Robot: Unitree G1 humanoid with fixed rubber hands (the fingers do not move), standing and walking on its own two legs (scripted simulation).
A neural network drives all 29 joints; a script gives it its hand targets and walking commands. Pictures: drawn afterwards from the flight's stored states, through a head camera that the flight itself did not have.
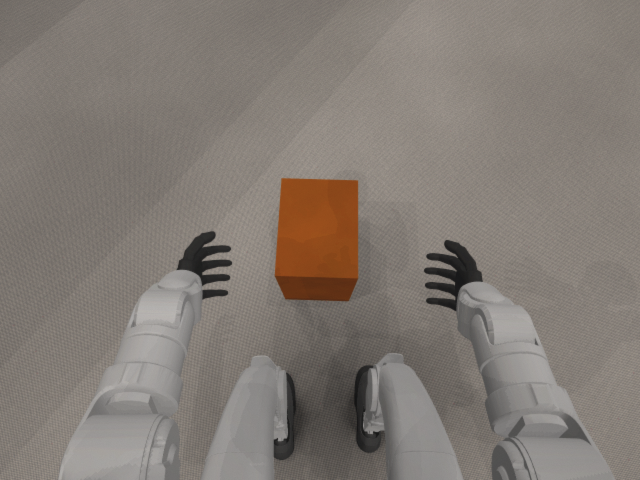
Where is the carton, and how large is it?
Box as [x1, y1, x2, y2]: [275, 178, 357, 300]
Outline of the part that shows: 282,178 275,277 285,298 348,300 357,279 357,180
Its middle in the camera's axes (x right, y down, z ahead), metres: +0.00 +0.01 +1.00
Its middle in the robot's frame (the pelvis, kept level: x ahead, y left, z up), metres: +0.54 +0.02 -0.54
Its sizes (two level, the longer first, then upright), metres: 0.234 0.179 0.283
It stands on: the floor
